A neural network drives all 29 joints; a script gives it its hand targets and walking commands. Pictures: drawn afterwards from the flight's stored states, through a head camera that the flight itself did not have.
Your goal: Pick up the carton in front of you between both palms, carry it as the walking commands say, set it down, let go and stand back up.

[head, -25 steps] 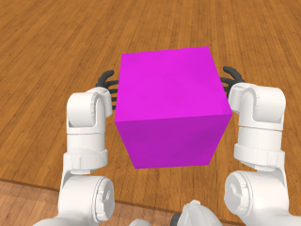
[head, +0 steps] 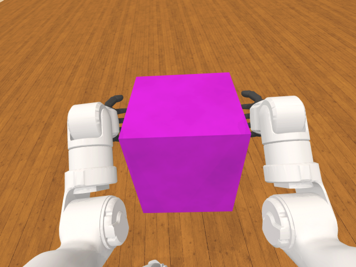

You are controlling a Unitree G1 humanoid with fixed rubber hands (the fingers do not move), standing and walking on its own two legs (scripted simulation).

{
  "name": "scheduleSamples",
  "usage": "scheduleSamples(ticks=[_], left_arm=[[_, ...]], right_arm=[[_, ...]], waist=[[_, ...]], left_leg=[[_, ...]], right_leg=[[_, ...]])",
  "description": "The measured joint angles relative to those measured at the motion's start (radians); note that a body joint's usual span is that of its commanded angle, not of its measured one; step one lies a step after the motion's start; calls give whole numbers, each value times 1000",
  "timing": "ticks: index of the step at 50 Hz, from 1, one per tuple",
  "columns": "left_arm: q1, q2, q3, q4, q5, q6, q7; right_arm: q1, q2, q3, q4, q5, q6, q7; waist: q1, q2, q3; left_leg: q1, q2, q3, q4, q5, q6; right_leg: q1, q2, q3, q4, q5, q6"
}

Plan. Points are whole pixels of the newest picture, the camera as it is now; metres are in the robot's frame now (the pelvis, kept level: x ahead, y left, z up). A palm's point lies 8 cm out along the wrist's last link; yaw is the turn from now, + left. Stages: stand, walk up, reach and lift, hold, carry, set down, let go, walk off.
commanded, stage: carry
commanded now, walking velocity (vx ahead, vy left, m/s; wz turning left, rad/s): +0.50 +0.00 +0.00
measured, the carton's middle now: (184, 144) +0.38 -0.04 +0.10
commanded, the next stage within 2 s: none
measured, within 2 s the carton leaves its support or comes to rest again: neither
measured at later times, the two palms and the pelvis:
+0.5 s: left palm (122, 36) +0.68 +0.09 +0.24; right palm (226, 19) +0.70 -0.21 +0.24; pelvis +0.31 -0.07 +0.07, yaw +1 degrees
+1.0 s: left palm (125, 36) +0.92 +0.12 +0.15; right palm (202, 24) +0.91 -0.18 +0.16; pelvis +0.62 -0.03 +0.09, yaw -1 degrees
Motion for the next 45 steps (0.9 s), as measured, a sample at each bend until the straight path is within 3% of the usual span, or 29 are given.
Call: scheduleSamples(ticks=[2,5,8,12,16,18,20,23,25,28,36,39,41,43,45], left_arm=[[25,-17,12,-10,17,-1,-2],[49,-35,18,-70,31,1,-2],[48,-38,14,-130,32,-2,-1],[42,-30,0,-192,20,-4,-1],[33,-15,-22,-205,-4,-3,4],[10,-6,-35,-168,-12,-4,6],[-6,-11,-54,-125,-16,-18,15],[1,-25,-79,-83,-17,-15,30],[22,-29,-82,-80,-24,-8,33],[55,-42,-70,-78,-22,-17,34],[199,-100,-65,-103,12,-105,27],[279,-128,-80,-171,26,-124,24],[336,-141,-90,-239,31,-129,22],[394,-136,-101,-301,25,-141,15],[460,-139,-104,-354,16,-147,8]], right_arm=[[35,-5,23,-2,27,-10,-6],[53,-13,35,-32,63,-25,-21],[42,-7,20,-68,68,-42,-30],[18,13,-19,-119,46,-48,-30],[5,25,-46,-155,24,-32,-27],[-1,19,-56,-151,15,-19,-21],[-7,-4,-62,-132,14,-14,-9],[7,-20,-80,-103,16,-1,2],[15,-14,-85,-92,8,9,3],[37,2,-88,-84,-6,2,3],[192,43,-68,-112,-16,-86,13],[276,61,-52,-174,-12,-113,19],[326,81,-43,-226,-14,-128,23],[383,118,-28,-276,-28,-159,26],[450,156,-14,-326,-48,-175,27]], waist=[[-30,-9,22],[-38,2,63],[-25,7,84],[12,-4,63],[61,-11,18],[86,-15,-6],[120,8,-12],[150,3,-1],[156,3,7],[151,9,13],[116,15,-1],[105,11,-6],[105,6,-11],[98,-29,-10],[101,-29,0]], left_leg=[[81,-14,-9,-80,-8,-11],[198,-8,-28,-208,4,-30],[294,12,-48,-315,7,-46],[394,33,-70,-415,-13,-80],[496,53,-93,-452,-81,-128],[524,69,-111,-388,-144,-147],[474,92,-152,-185,-172,-152],[317,47,-208,154,-157,-135],[223,39,-200,219,-103,-127],[129,55,-182,132,-43,-135],[113,94,-130,-350,166,-160],[174,81,-89,-495,235,-150],[249,69,-48,-584,257,-131],[258,55,-21,-524,244,-85],[280,61,-14,-491,170,-67]], right_leg=[[-165,37,32,324,33,-15],[-352,35,19,427,-81,-33],[-470,-12,-22,223,-114,-33],[-502,-73,-59,-196,-13,-16],[-383,-75,-100,-575,112,6],[-275,-56,-145,-721,167,6],[-253,-39,-173,-676,169,-8],[-206,-38,-177,-659,71,-22],[-158,-39,-178,-710,66,-12],[-78,-36,-181,-796,61,-14],[156,-32,-176,-971,1,22],[234,-37,-173,-969,-68,47],[252,-46,-161,-883,-153,65],[173,-79,-135,-634,-199,71],[31,-59,-91,-330,-205,65]])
